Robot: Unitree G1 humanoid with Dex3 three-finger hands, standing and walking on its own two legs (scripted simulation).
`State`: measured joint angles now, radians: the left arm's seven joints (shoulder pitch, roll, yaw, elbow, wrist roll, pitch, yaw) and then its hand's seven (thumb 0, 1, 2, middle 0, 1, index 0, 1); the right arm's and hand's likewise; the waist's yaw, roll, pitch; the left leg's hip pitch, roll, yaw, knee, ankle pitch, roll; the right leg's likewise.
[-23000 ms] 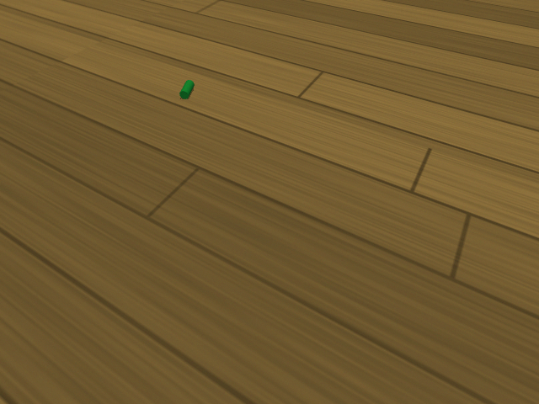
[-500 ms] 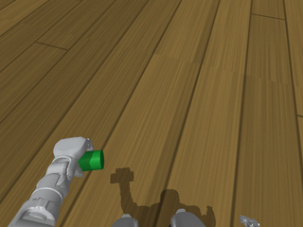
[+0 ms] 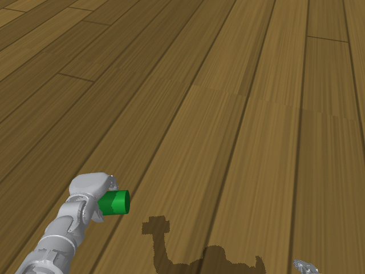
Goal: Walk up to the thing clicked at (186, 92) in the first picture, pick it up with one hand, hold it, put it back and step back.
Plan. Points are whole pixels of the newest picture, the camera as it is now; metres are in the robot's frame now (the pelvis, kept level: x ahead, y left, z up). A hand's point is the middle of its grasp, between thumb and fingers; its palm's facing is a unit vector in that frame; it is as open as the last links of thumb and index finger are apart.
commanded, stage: hold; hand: left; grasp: from above
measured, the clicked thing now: (100, 203) +0.32 +0.23 -0.10
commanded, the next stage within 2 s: crouch in 1.64 s
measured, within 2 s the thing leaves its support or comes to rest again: neither
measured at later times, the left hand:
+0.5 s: hand (94, 207) +0.29 +0.22 -0.04, palm faces -0.48 -0.03 -0.88, open 8.7 cm
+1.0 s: hand (93, 212) +0.27 +0.21 -0.02, palm faces -0.46 -0.03 -0.89, open 8.7 cm
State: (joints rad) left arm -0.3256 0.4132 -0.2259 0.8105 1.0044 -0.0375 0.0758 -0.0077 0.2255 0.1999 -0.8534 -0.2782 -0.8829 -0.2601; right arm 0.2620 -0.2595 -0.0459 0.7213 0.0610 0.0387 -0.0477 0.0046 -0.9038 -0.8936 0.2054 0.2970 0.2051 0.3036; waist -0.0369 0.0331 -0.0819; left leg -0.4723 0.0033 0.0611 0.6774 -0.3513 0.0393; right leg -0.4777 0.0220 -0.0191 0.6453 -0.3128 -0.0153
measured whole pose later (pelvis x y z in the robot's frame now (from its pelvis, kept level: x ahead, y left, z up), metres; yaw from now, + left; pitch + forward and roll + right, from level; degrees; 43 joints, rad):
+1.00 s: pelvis -0.02 -0.01 +0.02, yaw +0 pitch +1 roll +0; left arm -0.25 0.42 -0.24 0.65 0.98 -0.06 -0.03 -0.01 0.22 0.19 -0.85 -0.30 -0.88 -0.28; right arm 0.19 -0.26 -0.02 0.69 0.07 0.11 -0.07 0.01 -0.91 -0.90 0.20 0.30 0.20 0.30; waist 0.00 0.05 -0.01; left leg -0.25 -0.01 0.07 0.47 -0.23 0.03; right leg -0.28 0.02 -0.01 0.47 -0.21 -0.02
